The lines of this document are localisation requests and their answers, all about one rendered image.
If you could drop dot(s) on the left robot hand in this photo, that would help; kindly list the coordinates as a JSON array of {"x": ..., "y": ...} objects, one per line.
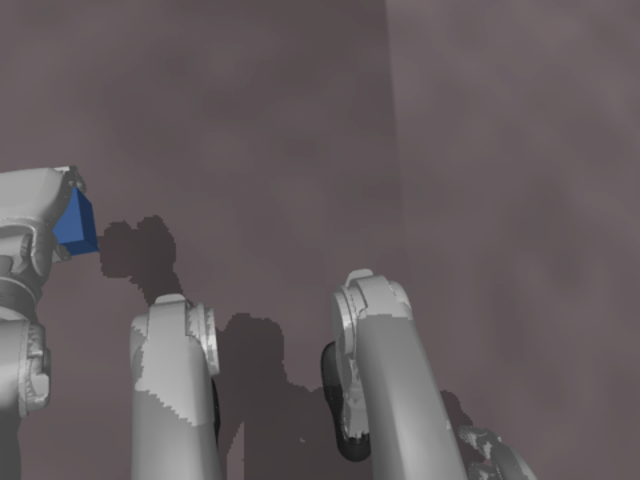
[{"x": 41, "y": 195}]

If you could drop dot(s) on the left robot arm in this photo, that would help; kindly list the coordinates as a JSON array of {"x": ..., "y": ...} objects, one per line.
[{"x": 26, "y": 251}]

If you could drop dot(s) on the right robot foot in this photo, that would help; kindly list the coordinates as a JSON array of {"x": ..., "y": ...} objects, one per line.
[{"x": 352, "y": 449}]

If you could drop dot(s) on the right robot hand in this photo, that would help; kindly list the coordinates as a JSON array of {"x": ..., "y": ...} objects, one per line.
[{"x": 507, "y": 463}]

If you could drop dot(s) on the cube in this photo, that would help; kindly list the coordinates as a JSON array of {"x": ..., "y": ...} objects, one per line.
[{"x": 76, "y": 228}]

